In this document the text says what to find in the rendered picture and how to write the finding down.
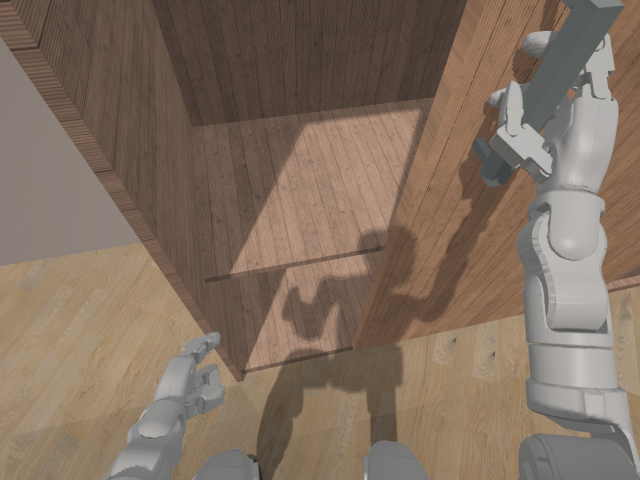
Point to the handle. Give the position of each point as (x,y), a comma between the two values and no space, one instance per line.
(586,25)

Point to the right robot forearm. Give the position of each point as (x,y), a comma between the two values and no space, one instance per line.
(573,379)

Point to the robot right hand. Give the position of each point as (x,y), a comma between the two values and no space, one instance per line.
(581,133)

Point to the robot left hand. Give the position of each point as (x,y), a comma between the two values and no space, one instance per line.
(198,392)

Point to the robot left thigh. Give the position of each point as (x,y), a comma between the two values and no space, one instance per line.
(230,465)

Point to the left robot forearm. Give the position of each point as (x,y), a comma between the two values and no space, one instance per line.
(154,444)

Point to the right robot upper arm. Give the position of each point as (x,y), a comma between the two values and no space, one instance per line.
(560,457)

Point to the robot right thigh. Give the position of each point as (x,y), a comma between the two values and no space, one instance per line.
(389,460)

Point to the robot thigh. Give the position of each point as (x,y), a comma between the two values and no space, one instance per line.
(230,465)
(389,460)

